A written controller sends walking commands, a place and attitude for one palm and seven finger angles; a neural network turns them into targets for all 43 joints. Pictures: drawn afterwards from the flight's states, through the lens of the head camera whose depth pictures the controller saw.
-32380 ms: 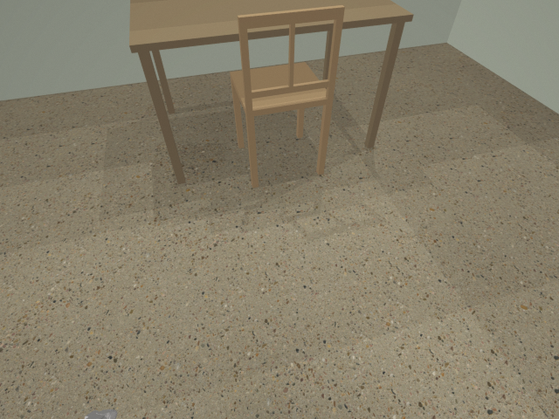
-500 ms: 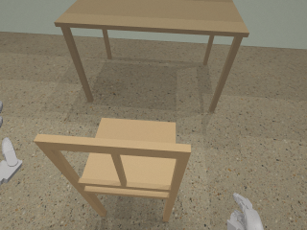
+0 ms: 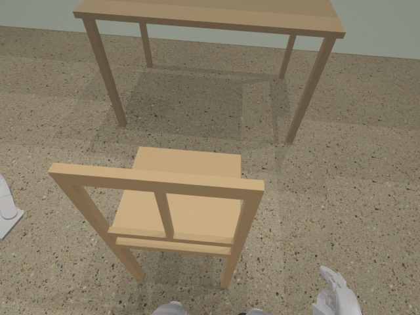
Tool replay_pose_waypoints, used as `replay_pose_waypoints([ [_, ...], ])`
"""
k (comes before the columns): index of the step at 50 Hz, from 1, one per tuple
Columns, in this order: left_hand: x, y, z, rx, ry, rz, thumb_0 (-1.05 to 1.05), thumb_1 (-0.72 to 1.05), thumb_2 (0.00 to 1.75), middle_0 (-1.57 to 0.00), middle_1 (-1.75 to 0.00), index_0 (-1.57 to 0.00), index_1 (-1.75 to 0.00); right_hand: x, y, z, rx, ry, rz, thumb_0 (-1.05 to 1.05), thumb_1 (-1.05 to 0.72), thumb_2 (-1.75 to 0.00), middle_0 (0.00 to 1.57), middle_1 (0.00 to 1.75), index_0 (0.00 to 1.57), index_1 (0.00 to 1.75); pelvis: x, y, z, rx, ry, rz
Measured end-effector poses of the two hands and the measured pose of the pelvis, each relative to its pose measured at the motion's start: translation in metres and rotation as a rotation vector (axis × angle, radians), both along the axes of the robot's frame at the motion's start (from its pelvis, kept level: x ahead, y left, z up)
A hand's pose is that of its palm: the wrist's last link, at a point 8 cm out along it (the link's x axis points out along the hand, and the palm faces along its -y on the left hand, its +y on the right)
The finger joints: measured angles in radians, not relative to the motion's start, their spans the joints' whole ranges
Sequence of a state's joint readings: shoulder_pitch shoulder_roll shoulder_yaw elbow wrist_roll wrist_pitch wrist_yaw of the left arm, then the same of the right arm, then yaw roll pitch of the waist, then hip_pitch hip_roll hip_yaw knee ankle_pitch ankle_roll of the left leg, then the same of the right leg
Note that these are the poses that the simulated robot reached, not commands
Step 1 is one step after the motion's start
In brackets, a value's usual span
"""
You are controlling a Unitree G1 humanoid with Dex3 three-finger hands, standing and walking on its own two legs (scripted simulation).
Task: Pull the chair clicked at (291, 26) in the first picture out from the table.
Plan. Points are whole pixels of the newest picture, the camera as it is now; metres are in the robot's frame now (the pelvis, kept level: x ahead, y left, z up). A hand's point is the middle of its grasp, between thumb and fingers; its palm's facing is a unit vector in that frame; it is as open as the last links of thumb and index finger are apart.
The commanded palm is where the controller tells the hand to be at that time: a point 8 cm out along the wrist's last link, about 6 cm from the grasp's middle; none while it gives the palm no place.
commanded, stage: step back with the hand held close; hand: left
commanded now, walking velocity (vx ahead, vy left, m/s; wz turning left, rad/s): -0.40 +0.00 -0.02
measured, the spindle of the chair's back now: (165, 215) +0.34 +0.13 -0.09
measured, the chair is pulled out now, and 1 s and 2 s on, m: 0.77 0.77 0.77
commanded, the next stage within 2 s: stop stepping back and stand still in 0.60 s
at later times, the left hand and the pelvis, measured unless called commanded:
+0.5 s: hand (28, 266) +0.14 +0.21 +0.19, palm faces +0.23 -0.79 -0.57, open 7.4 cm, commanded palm +0.09 +0.27 +0.20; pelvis -0.07 -0.02 +0.01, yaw -3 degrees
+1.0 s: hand out of the picture +0.01 +0.23 +0.18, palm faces +0.43 -0.78 -0.46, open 7.4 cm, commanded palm -0.03 +0.26 +0.20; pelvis -0.19 -0.03 +0.01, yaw -3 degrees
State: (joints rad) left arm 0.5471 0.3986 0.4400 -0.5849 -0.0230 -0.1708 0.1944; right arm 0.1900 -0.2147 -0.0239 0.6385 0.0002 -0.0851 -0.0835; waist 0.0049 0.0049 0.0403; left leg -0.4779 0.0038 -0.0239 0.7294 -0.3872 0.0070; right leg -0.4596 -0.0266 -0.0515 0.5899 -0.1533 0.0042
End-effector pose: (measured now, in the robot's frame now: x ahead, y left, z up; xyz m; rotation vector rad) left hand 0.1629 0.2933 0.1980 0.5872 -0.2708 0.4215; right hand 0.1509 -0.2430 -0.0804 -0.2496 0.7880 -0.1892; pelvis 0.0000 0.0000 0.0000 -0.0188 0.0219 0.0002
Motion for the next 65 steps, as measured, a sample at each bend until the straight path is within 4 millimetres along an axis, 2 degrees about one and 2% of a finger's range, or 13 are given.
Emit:
replay_pose_waypoints([
  [10, -0.009, 0.024, 0.003, 0.03, -0.004, -0.018, 0.01, 0.89, 0.9, -0.21, -0.3, -0.21, -0.3, -0.003, 0.018, 0.017, -0.014, -0.055, -0.019, 0.02, -0.91, -0.9, 0.2, 0.3, 0.2, 0.3, -0.006, 0.011, 0.004, -0.038, 0.011, 0.006],
  [14, -0.014, 0.013, 0.006, 0.01, -0.021, -0.045, 0.01, 0.89, 0.9, -0.21, -0.3, -0.21, -0.3, -0.005, 0.024, 0.018, 0.006, -0.061, 0.036, 0.02, -0.9, -0.9, 0.2, 0.3, 0.2, 0.3, -0.015, 0.005, 0.008, -0.025, 0.04, -0.029],
  [18, -0.016, -0.012, 0.006, 0.004, 0.009, -0.12, 0.01, 0.89, 0.9, -0.21, -0.3, -0.2, -0.3, -0.014, 0.021, 0.013, 0.042, -0.066, 0.068, 0.02, -0.9, -0.9, 0.21, 0.3, 0.21, 0.3, -0.039, -0.006, 0.01, -0.036, 0.04, -0.062],
  [21, -0.026, -0.033, 0.009, 0.027, 0.056, -0.197, 0.01, 0.89, 0.9, -0.21, -0.3, -0.21, -0.3, -0.028, 0.013, 0.011, 0.071, -0.071, 0.053, 0.02, -0.9, -0.9, 0.21, 0.3, 0.21, 0.3, -0.057, -0.013, 0.011, -0.065, 0.02, -0.053],
  [24, -0.045, -0.043, 0.014, 0.072, 0.086, -0.238, 0.01, 0.89, 0.9, -0.21, -0.3, -0.21, -0.3, -0.049, -0.002, 0.011, 0.076, -0.056, -0.007, 0.02, -0.9, -0.9, 0.21, 0.3, 0.21, 0.3, -0.065, -0.018, 0.011, -0.05, 0.014, -0.056],
  [29, -0.066, -0.022, 0.01, 0.064, 0.101, -0.138, 0.01, 0.88, 0.9, -0.22, -0.3, -0.22, -0.3, -0.082, -0.023, 0.019, 0.01, -0.009, -0.09, 0.02, -0.9, -0.9, 0.21, 0.3, 0.21, 0.3, -0.074, -0.015, 0.016, 0.002, 0.035, -0.053],
  [33, -0.08, -0.007, -0.005, -0.001, 0.078, -0.081, 0.01, 0.89, 0.9, -0.21, -0.3, -0.21, -0.3, -0.103, -0.028, 0.023, -0.033, 0.0, -0.101, 0.02, -0.91, -0.9, 0.2, 0.3, 0.2, 0.3, -0.097, -0.012, 0.013, 0.024, 0.019, -0.046],
  [36, -0.096, -0.015, -0.011, -0.058, 0.091, -0.093, 0.01, 0.89, 0.9, -0.21, -0.3, -0.21, -0.3, -0.119, -0.024, 0.03, -0.036, -0.025, -0.065, 0.02, -0.91, -0.9, 0.2, 0.3, 0.2, 0.3, -0.118, -0.014, 0.017, 0.012, 0.01, -0.047],
  [42, -0.145, -0.041, 0.005, 0.001, 0.061, -0.169, 0.02, 0.89, 0.9, -0.21, -0.3, -0.21, -0.3, -0.155, -0.019, 0.031, 0.021, -0.09, -0.03, 0.02, -0.91, -0.9, 0.2, 0.3, 0.2, 0.3, -0.156, -0.027, 0.013, -0.012, -0.009, -0.048],
  [49, -0.195, -0.03, 0.006, -0.015, 0.04, -0.034, 0.01, 0.89, 0.9, -0.21, -0.3, -0.21, -0.3, -0.213, -0.03, 0.015, 0.048, -0.027, -0.038, 0.02, -0.9, -0.9, 0.21, 0.3, 0.21, 0.3, -0.186, -0.034, 0.014, 0.008, -0.041, -0.049],
  [55, -0.207, -0.019, -0.014, -0.14, -0.021, -0.004, 0.01, 0.89, 0.9, -0.21, -0.3, -0.21, -0.3, -0.255, -0.044, 0.014, -0.035, 0.005, -0.077, 0.02, -0.9, -0.9, 0.21, 0.3, 0.21, 0.3, -0.205, -0.025, 0.011, -0.002, -0.043, -0.01],
  [60, -0.219, -0.02, -0.006, -0.086, 0.01, -0.045, 0.02, 0.89, 0.9, -0.21, -0.3, -0.21, -0.3, -0.272, -0.038, 0.028, -0.016, -0.05, -0.111, 0.02, -0.91, -0.9, 0.2, 0.3, 0.2, 0.3, -0.217, -0.021, 0.019, -0.006, -0.054, -0.006],
  [65, -0.233, -0.017, 0.01, 0.013, 0.004, -0.052, 0.01, 0.89, 0.9, -0.21, -0.3, -0.21, -0.3, -0.27, -0.025, 0.018, 0.03, -0.038, -0.064, 0.02, -0.91, -0.9, 0.2, 0.3, 0.2, 0.3, -0.225, -0.024, 0.017, -0.004, -0.03, -0.005],
])
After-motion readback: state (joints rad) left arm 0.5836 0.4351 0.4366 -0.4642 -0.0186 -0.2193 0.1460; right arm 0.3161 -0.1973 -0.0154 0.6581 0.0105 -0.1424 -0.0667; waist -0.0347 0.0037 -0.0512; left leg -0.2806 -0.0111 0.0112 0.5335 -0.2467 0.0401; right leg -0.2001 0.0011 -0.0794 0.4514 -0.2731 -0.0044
